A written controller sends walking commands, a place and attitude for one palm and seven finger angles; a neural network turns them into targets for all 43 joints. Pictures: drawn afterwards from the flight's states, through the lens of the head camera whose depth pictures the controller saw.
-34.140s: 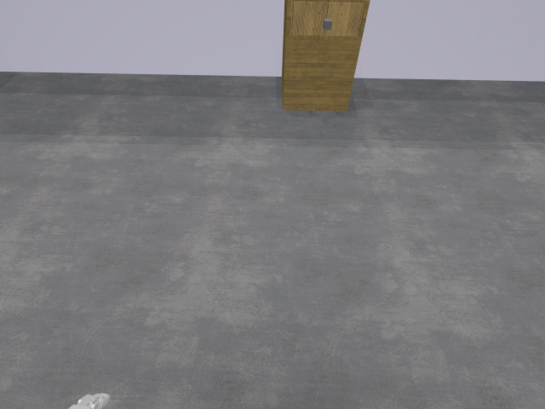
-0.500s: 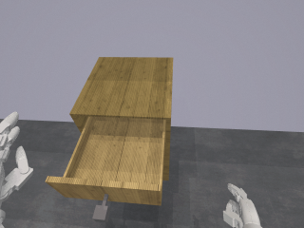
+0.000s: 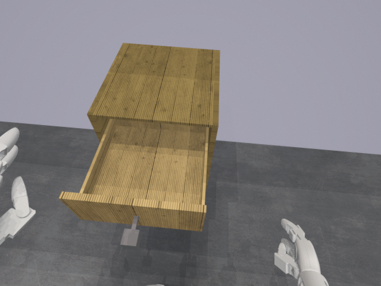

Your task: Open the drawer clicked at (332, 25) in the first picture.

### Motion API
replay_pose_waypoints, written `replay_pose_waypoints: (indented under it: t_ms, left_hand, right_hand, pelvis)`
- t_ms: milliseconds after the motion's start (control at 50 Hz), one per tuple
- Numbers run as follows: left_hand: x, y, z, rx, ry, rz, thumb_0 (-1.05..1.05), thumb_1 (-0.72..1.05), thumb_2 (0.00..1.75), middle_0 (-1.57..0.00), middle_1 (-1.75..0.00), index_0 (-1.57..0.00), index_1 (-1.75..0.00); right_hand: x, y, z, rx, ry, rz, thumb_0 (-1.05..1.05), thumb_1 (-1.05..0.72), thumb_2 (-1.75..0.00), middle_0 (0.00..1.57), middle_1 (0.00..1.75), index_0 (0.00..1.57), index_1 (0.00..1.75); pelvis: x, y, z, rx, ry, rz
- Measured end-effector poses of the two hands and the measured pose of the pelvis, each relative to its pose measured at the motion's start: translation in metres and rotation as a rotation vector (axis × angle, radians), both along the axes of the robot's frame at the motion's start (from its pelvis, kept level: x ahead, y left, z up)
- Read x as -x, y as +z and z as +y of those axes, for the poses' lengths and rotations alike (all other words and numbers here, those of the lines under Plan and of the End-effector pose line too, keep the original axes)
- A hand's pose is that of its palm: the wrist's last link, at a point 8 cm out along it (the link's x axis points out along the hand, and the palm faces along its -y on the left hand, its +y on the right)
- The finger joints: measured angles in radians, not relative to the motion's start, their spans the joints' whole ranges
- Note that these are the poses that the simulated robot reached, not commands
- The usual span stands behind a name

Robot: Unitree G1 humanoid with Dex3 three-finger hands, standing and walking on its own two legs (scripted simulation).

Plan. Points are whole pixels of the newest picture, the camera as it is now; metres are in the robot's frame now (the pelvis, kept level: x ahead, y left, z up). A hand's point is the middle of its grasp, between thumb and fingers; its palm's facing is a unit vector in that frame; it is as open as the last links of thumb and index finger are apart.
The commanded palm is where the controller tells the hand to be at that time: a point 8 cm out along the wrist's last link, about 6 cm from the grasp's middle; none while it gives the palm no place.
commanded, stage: step back with the hand held close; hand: left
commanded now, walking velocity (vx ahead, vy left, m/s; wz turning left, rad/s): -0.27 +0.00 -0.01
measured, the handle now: (133, 231) +0.27 +0.18 -0.19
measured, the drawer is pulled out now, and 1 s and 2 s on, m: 0.29 0.29 0.29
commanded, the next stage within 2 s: stop stepping back and stand still in 1.10 s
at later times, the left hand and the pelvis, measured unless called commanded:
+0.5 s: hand (38, 227) +0.17 +0.22 +0.16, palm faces +0.33 -0.80 -0.51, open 7.4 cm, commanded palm +0.10 +0.27 +0.18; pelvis -0.03 -0.01 -0.01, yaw +0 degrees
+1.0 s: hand (62, 285) +0.11 +0.16 +0.17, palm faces +0.18 -0.83 -0.53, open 7.4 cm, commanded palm +0.04 +0.23 +0.18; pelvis -0.11 -0.05 +0.00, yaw -3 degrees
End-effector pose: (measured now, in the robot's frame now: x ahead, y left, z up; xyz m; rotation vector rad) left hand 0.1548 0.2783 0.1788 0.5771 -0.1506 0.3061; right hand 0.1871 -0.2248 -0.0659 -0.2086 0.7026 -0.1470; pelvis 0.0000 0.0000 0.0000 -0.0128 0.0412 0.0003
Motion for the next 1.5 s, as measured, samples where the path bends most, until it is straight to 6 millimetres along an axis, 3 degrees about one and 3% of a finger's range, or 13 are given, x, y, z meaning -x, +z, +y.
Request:
replay_pose_waypoints:
  t_ms: [160, 320, 540, 720, 820, 920, 1000, 1100, 1160, 1240, 1360, 1500]
  left_hand:
    - [0.020, 0.002, -0.001, 0.015, 0.018, -0.065, 0.02, 0.89, 0.90, -0.22, -0.30, -0.21, -0.30]
    - [0.017, 0.003, -0.003, -0.016, -0.021, -0.087, 0.02, 0.89, 0.90, -0.22, -0.30, -0.21, -0.30]
    - [0.023, 0.006, -0.024, -0.014, -0.073, -0.115, 0.02, 0.89, 0.90, -0.22, -0.31, -0.21, -0.30]
    - [0.032, -0.005, -0.006, -0.018, -0.053, -0.051, 0.02, 0.89, 0.90, -0.22, -0.31, -0.21, -0.30]
    - [0.045, 0.005, -0.025, 0.006, -0.081, -0.067, 0.02, 0.89, 0.90, -0.22, -0.30, -0.21, -0.30]
    - [0.056, 0.012, -0.060, -0.020, -0.166, -0.076, 0.02, 0.89, 0.90, -0.21, -0.30, -0.21, -0.30]
    - [0.074, 0.015, -0.077, -0.041, -0.206, -0.051, 0.02, 0.89, 0.90, -0.22, -0.30, -0.21, -0.30]
    - [0.101, 0.007, -0.067, -0.031, -0.124, 0.022, 0.01, 0.88, 0.90, -0.22, -0.31, -0.21, -0.30]
    - [0.119, -0.001, -0.062, -0.012, -0.105, 0.022, 0.01, 0.89, 0.90, -0.22, -0.31, -0.21, -0.30]
    - [0.147, -0.006, -0.067, 0.012, -0.103, 0.018, 0.02, 0.89, 0.90, -0.22, -0.30, -0.21, -0.30]
    - [0.197, 0.008, -0.091, -0.024, -0.104, -0.028, 0.02, 0.89, 0.90, -0.22, -0.30, -0.21, -0.30]
    - [0.231, 0.011, -0.094, 0.041, -0.014, -0.079, 0.02, 0.88, 0.90, -0.22, -0.31, -0.21, -0.30]
  right_hand:
    - [0.023, -0.007, 0.002, 0.002, 0.022, 0.006, 0.01, -0.90, -0.90, 0.20, 0.30, 0.20, 0.30]
    - [0.047, -0.012, -0.009, 0.020, -0.016, 0.037, 0.01, -0.90, -0.90, 0.20, 0.30, 0.20, 0.30]
    - [0.063, -0.020, -0.029, 0.016, -0.046, 0.067, 0.01, -0.90, -0.90, 0.20, 0.30, 0.20, 0.30]
    - [0.073, -0.009, -0.023, 0.052, -0.055, 0.059, 0.01, -0.90, -0.90, 0.20, 0.30, 0.20, 0.30]
    - [0.078, -0.006, -0.015, 0.002, -0.007, 0.020, 0.01, -0.90, -0.90, 0.20, 0.30, 0.20, 0.30]
    - [0.093, -0.015, -0.023, -0.047, 0.022, 0.013, 0.01, -0.90, -0.90, 0.20, 0.30, 0.20, 0.30]
    - [0.118, -0.015, -0.045, -0.064, -0.042, 0.031, 0.01, -0.90, -0.90, 0.20, 0.30, 0.20, 0.30]
    - [0.154, -0.005, -0.073, 0.010, -0.125, 0.074, 0.01, -0.90, -0.90, 0.20, 0.30, 0.20, 0.30]
    - [0.172, -0.006, -0.084, 0.059, -0.137, 0.075, 0.01, -0.90, -0.90, 0.20, 0.30, 0.20, 0.30]
    - [0.197, -0.005, -0.087, 0.059, -0.111, 0.070, 0.01, -0.90, -0.90, 0.20, 0.30, 0.19, 0.30]
    - [0.235, -0.013, -0.082, -0.019, -0.060, 0.013, 0.01, -0.90, -0.90, 0.20, 0.30, 0.20, 0.30]
    - [0.291, -0.017, -0.092, -0.032, -0.074, 0.085, 0.01, -0.90, -0.90, 0.20, 0.30, 0.20, 0.30]
  pelvis:
    - [0.015, -0.004, -0.001, 0.016, 0.003, 0.001]
    - [0.024, -0.007, -0.002, 0.011, -0.001, 0.006]
    - [0.035, -0.009, -0.013, -0.003, -0.002, 0.013]
    - [0.049, -0.005, -0.009, 0.000, -0.002, 0.036]
    - [0.061, -0.001, -0.018, 0.008, -0.045, 0.048]
    - [0.090, -0.002, -0.036, 0.026, -0.064, 0.041]
    - [0.108, 0.001, -0.046, 0.008, -0.055, 0.038]
    - [0.125, 0.007, -0.049, -0.030, -0.051, 0.049]
    - [0.141, 0.000, -0.048, -0.004, -0.029, 0.039]
    - [0.169, -0.001, -0.056, -0.034, -0.037, 0.023]
    - [0.206, -0.006, -0.074, -0.006, -0.038, -0.025]
    - [0.229, 0.005, -0.083, -0.059, -0.032, -0.035]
